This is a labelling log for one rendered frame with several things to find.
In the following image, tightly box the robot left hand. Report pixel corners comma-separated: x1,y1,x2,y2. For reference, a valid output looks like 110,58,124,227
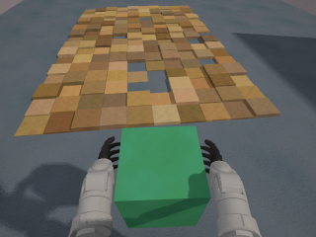
98,136,120,169

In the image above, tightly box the robot right hand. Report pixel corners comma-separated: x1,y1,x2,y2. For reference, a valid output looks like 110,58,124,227
200,139,223,174

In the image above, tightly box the carton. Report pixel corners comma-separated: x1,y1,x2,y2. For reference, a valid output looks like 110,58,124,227
114,125,211,229

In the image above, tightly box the robot left forearm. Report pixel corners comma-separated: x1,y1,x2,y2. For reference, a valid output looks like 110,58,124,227
68,158,115,237

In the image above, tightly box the robot right forearm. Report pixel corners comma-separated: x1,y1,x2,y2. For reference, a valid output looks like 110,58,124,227
209,160,262,237

